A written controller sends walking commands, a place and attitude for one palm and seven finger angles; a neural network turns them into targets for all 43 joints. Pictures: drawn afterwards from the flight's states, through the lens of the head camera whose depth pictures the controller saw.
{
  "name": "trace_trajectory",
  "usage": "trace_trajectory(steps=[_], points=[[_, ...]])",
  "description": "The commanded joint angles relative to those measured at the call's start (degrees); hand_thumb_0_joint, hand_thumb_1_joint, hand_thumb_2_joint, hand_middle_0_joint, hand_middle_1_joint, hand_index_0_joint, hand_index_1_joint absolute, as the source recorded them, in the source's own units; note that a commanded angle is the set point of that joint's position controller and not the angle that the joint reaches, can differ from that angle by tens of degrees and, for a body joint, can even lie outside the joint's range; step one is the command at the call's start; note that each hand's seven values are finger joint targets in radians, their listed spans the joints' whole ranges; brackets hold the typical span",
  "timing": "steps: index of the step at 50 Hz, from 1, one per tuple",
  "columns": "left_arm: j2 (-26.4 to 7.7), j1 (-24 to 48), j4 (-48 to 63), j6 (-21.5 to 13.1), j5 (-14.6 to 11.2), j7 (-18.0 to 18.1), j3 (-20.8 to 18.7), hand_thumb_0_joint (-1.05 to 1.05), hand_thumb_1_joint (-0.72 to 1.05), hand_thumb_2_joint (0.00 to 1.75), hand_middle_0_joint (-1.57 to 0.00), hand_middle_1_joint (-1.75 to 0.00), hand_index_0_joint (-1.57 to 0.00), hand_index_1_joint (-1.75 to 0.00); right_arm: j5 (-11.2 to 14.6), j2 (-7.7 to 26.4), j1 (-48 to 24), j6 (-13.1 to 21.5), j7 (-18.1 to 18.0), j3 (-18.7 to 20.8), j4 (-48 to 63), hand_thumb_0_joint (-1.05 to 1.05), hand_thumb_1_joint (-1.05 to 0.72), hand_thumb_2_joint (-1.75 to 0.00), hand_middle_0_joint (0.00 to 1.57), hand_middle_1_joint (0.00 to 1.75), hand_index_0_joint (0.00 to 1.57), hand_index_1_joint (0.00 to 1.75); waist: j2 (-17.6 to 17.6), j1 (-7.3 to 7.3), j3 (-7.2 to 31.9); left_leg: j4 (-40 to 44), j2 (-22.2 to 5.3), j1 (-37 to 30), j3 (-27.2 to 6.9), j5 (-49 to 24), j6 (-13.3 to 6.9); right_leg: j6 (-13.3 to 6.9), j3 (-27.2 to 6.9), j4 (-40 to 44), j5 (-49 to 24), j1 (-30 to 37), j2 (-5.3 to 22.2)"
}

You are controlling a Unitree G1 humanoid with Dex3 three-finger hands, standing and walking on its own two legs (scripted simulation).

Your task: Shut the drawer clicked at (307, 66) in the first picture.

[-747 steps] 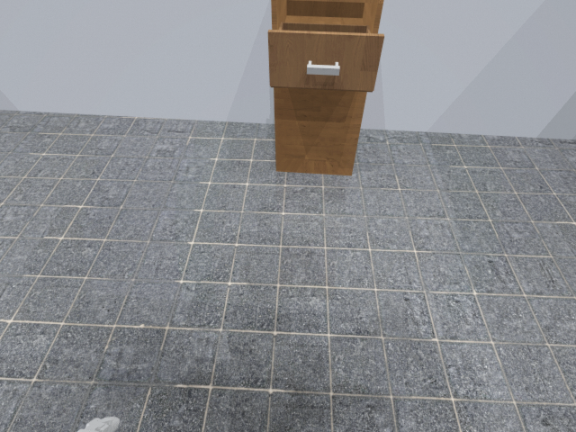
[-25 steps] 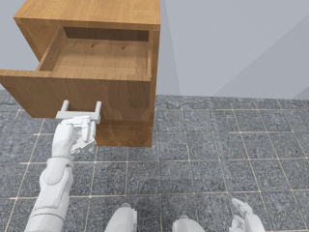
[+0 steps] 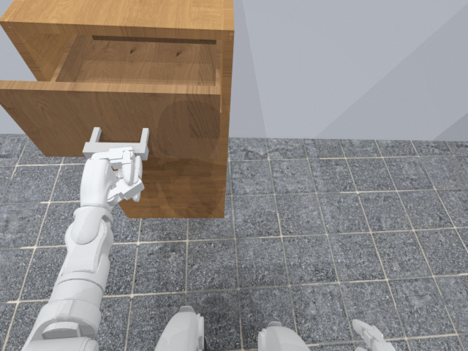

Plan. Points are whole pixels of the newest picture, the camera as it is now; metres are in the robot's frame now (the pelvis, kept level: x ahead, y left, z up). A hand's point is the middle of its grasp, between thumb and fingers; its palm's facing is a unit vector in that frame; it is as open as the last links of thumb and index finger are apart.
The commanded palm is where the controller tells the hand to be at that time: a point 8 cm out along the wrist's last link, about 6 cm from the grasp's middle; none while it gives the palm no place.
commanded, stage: push the drawer shut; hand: left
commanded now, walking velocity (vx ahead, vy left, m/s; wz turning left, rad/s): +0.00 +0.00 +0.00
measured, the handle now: (119, 142) +0.46 +0.22 +0.05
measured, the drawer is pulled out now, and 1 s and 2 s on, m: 0.14 0.03 0.00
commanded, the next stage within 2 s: pull the fist back off the drawer in 1.68 s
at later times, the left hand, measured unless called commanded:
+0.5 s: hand (141, 150) +0.45 +0.18 +0.04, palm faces +0.04 -1.00 -0.04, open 2.9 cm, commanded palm +0.44 +0.23 +0.05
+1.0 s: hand (146, 127) +0.50 +0.18 +0.04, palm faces +0.05 -1.00 -0.04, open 3.0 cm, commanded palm +0.50 +0.22 +0.05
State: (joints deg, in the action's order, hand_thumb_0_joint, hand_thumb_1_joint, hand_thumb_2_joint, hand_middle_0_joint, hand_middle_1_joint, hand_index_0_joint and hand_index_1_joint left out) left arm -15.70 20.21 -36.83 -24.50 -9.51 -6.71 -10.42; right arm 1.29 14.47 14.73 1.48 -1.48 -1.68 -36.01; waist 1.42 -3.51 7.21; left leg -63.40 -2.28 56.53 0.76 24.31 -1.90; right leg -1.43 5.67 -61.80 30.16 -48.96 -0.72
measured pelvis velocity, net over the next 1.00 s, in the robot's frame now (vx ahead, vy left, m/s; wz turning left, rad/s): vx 0.00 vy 0.00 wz -0.03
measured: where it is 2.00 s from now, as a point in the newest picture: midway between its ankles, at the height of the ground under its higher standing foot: outside the picture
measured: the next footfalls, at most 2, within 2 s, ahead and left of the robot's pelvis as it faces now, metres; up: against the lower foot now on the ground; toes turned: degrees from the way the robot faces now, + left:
none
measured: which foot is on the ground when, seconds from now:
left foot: down 0.00-1.00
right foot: down 0.00-1.00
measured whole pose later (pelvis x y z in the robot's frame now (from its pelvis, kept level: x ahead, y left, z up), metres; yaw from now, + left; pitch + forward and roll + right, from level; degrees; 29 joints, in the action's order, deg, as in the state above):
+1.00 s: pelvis +0.00 +0.00 -0.02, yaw -2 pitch +23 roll -4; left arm -26.3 48.8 -65.8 -26.6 -3.5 -7.6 -20.7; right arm -0.7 15.0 19.5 -2.9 0.1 -2.3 -37.6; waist 2.0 -9.6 7.5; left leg -67.6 -3.7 65.9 0.1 25.0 -1.9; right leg -1.6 6.0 -64.9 30.1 -58.0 -2.1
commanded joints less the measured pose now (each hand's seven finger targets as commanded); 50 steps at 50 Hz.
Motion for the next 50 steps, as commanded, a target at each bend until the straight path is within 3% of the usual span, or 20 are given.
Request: trace_trajectory(steps=[1, 10, 12, 14, 20, 22, 24, 26, 27, 28, 29, 31, 32, 34, 37, 41, 42, 46, 48, 50], points=[[-11.2, 27.2, 8.0, -3.5, -0.8, 1.0, -4.8, 0.00, 0.90, 0.90, -1.40, -1.60, -1.40, -1.60, -0.2, 9.1, 2.6, 1.4, -1.1, 3.6, 5.3, 0.00, -0.90, -0.90, 0.20, 0.30, 0.20, 0.30, 2.1, -2.72, 19.1, 8.1, 0.8, -20.3, -4.4, -5.6, 0.5, 0.2, -4.0, 10.0, -8.7, 0.0, -0.8], [-14.5, 35.7, 1.8, -4.6, -0.4, -0.1, -6.7, 0.00, 0.90, 0.90, -1.40, -1.60, -1.40, -1.60, -0.3, 9.4, 4.5, 0.4, -1.1, 3.5, 4.0, 0.00, -0.90, -0.90, 0.20, 0.30, 0.20, 0.30, 4.0, -3.39, 21.3, 7.0, 0.8, -20.0, -4.3, -5.9, 0.3, 0.2, -4.6, 9.7, -8.6, -0.8, -1.0], [-14.7, 37.2, -1.7, -4.4, -0.4, -0.3, -7.0, 0.00, 0.90, 0.90, -1.40, -1.60, -1.40, -1.60, -0.4, 9.4, 4.9, 0.1, -1.0, 3.3, 3.8, 0.00, -0.90, -0.90, 0.20, 0.30, 0.20, 0.30, 1.6, -4.21, 19.8, 6.6, 0.9, -17.6, -4.0, -4.8, 0.0, 0.4, -4.9, 10.1, -8.1, -0.5, -1.0], [-18.0, 39.7, -2.3, -5.1, -0.2, -0.6, -9.3, 0.00, 0.90, 0.90, -1.40, -1.60, -1.40, -1.60, -0.6, 9.6, 5.5, 0.0, -1.1, 3.2, 3.6, 0.00, -0.90, -0.90, 0.20, 0.30, 0.20, 0.30, 2.6, -3.71, 21.5, 6.0, 1.0, -16.4, -3.8, -5.0, -0.1, 0.4, -5.4, 9.5, -8.0, 0.4, -1.0], [-17.4, 42.5, -3.7, -5.7, 0.0, -1.3, -8.9, 0.00, 0.90, 0.90, -1.40, -1.60, -1.40, -1.60, -0.7, 9.5, 7.1, -0.7, -0.6, 3.5, 3.4, 0.00, -0.90, -0.90, 0.20, 0.30, 0.20, 0.30, 5.4, -4.03, 24.3, 5.7, 0.8, -19.7, -4.1, -8.4, 0.1, 0.2, -5.0, 8.9, -10.3, -0.6, -1.3], [-19.1, 42.7, -5.9, -5.4, 0.3, -1.3, -10.2, 0.00, 0.90, 0.90, -1.40, -1.60, -1.40, -1.60, -0.8, 9.8, 7.7, -1.1, -0.5, 3.6, 3.1, 0.00, -0.90, -0.90, 0.20, 0.30, 0.20, 0.30, 3.0, -4.53, 23.5, 5.2, 0.6, -17.8, -3.8, -8.4, -0.2, 0.5, -5.3, 9.2, -10.7, 0.0, -1.4], [-19.2, 44.5, -6.4, -5.7, 0.6, -1.4, -10.2, 0.00, 0.90, 0.90, -1.40, -1.60, -1.40, -1.60, -0.9, 9.7, 8.1, -1.3, -0.3, 3.5, 3.0, 0.00, -0.90, -0.90, 0.20, 0.30, 0.20, 0.30, 5.1, -4.55, 23.7, 5.2, 0.6, -18.4, -4.0, -8.6, -0.1, 0.4, -5.2, 8.8, -10.5, -1.1, -1.5], [-20.9, 44.1, -7.6, -5.8, 0.7, -1.3, -11.7, 0.00, 0.90, 0.90, -1.40, -1.60, -1.40, -1.60, -1.0, 10.0, 8.8, -1.6, -0.2, 3.7, 2.9, 0.00, -0.90, -0.90, 0.20, 0.30, 0.20, 0.30, 3.6, -4.28, 23.9, 5.2, 0.5, -18.1, -4.0, -8.5, -0.1, 0.4, -5.2, 8.9, -10.4, -0.7, -1.6], [-20.0, 45.7, -7.7, -5.8, 0.7, -1.2, -10.7, 0.00, 0.90, 0.90, -1.40, -1.60, -1.40, -1.60, -1.0, 9.9, 8.7, -1.7, -0.2, 3.6, 2.8, 0.00, -0.90, -0.90, 0.20, 0.30, 0.20, 0.30, 3.9, -5.20, 23.3, 5.2, 0.5, -18.1, -4.0, -8.5, -0.2, 0.5, -5.2, 9.1, -10.4, -1.3, -1.7], [-19.8, 46.7, -7.9, -5.9, 0.7, -1.3, -10.8, 0.00, 0.90, 0.90, -1.40, -1.60, -1.40, -1.60, -1.2, 9.9, 9.0, -1.7, -0.1, 3.6, 2.7, 0.00, -0.90, -0.90, 0.20, 0.30, 0.20, 0.30, 4.9, -5.18, 23.6, 4.8, 0.5, -18.2, -4.1, -9.0, -0.3, 0.4, -5.1, 8.6, -10.8, -1.8, -1.7], [-22.0, 47.0, -8.4, -6.0, 1.2, -1.2, -12.2, 0.00, 0.90, 0.90, -1.40, -1.60, -1.40, -1.60, -1.2, 10.3, 9.4, -1.9, -0.2, 3.6, 2.4, 0.00, -0.90, -0.90, 0.20, 0.30, 0.20, 0.30, 4.4, -5.09, 24.2, 4.8, 0.3, -18.6, -4.3, -9.2, -0.1, 0.4, -5.0, 8.5, -10.7, -2.2, -1.8], [-20.0, 48.3, -9.0, -6.1, 1.5, -1.2, -10.4, 0.00, 0.90, 0.90, -1.40, -1.60, -1.40, -1.60, -1.2, 9.9, 9.6, -2.1, 0.0, 3.6, 2.5, 0.00, -0.90, -0.90, 0.20, 0.30, 0.20, 0.30, 6.3, -5.52, 23.9, 4.9, 0.4, -19.4, -4.3, -9.6, 0.0, 0.3, -4.9, 8.5, -10.8, -3.1, -1.8], [-20.0, 49.5, -9.6, -6.0, 1.6, -1.1, -10.3, 0.00, 0.90, 0.90, -1.40, -1.60, -1.40, -1.60, -1.3, 10.0, 9.9, -2.2, 0.0, 3.7, 2.1, 0.00, -0.90, -0.90, 0.20, 0.30, 0.20, 0.30, 5.2, -6.07, 23.6, 4.7, 0.3, -19.3, -4.4, -9.3, -0.1, 0.4, -4.7, 8.5, -10.6, -3.7, -1.8], [-21.1, 51.7, -10.2, -6.2, 2.2, -0.6, -10.9, 0.00, 0.90, 0.90, -1.40, -1.60, -1.40, -1.60, -1.5, 10.4, 10.6, -2.3, 0.1, 3.6, 1.7, 0.00, -0.90, -0.90, 0.20, 0.30, 0.20, 0.30, 6.2, -6.32, 24.2, 4.7, 0.1, -20.2, -5.2, -9.6, 0.0, 0.2, -4.3, 7.8, -10.2, -5.5, -1.9], [-22.5, 52.8, -12.4, -6.1, 2.8, -0.2, -11.8, 0.00, 0.90, 0.90, -1.40, -1.60, -1.40, -1.60, -1.7, 10.7, 11.3, -2.7, 0.2, 3.7, 1.6, 0.00, -0.90, -0.90, 0.20, 0.30, 0.20, 0.30, 4.8, -6.80, 24.4, 4.2, 0.1, -18.8, -5.0, -9.0, -0.2, 0.3, -4.6, 8.0, -9.8, -5.0, -2.0], [-21.7, 56.1, -12.8, -6.2, 3.6, 0.0, -10.6, 0.00, 0.90, 0.90, -1.40, -1.60, -1.40, -1.60, -2.0, 10.6, 11.8, -3.0, 0.5, 3.6, 1.6, 0.00, -0.90, -0.90, 0.20, 0.30, 0.20, 0.30, 7.3, -7.41, 25.7, 4.0, 0.1, -20.6, -5.5, -8.8, -0.1, 0.2, -4.2, 7.6, -9.0, -7.3, -2.1], [-23.3, 56.2, -14.4, -5.9, 3.7, 0.3, -11.9, 0.00, 0.90, 0.90, -1.40, -1.60, -1.40, -1.60, -2.0, 10.9, 12.2, -3.1, 0.4, 3.5, 1.4, 0.00, -0.90, -0.90, 0.20, 0.30, 0.20, 0.30, 5.4, -7.63, 25.1, 3.9, 0.0, -19.0, -5.5, -7.9, -0.3, 0.3, -4.4, 7.8, -8.6, -6.8, -2.2], [-24.7, 59.6, -15.2, -5.7, 4.5, 0.4, -12.0, 0.00, 0.90, 0.90, -1.40, -1.60, -1.40, -1.60, -2.3, 11.1, 12.9, -3.4, 0.5, 3.3, 1.4, 0.00, -0.90, -0.90, 0.20, 0.30, 0.20, 0.30, 6.9, -8.35, 25.8, 3.3, -0.1, -18.7, -5.6, -8.4, -0.3, 0.2, -4.3, 7.4, -8.7, -7.5, -2.3], [-27.1, 60.2, -15.0, -5.9, 4.8, 0.5, -13.6, 0.00, 0.90, 0.90, -1.40, -1.60, -1.40, -1.60, -2.5, 11.3, 13.4, -3.5, 0.6, 3.2, 1.4, 0.00, -0.90, -0.90, 0.20, 0.30, 0.20, 0.30, 8.5, -7.93, 27.3, 3.0, -0.1, -19.5, -5.8, -9.9, -0.2, 0.0, -4.2, 6.9, -9.6, -7.3, -2.4], [-26.5, 60.3, -15.6, -5.6, 5.0, 0.4, -13.2, 0.00, 0.90, 0.90, -1.40, -1.60, -1.40, -1.60, -2.5, 11.2, 13.7, -3.7, 0.7, 3.2, 1.4, 0.00, -0.90, -0.90, 0.20, 0.30, 0.20, 0.30, 8.7, -8.21, 27.9, 2.6, -0.2, -20.0, -5.7, -11.3, -0.2, 0.1, -4.2, 7.0, -10.5, -7.5, -2.5]])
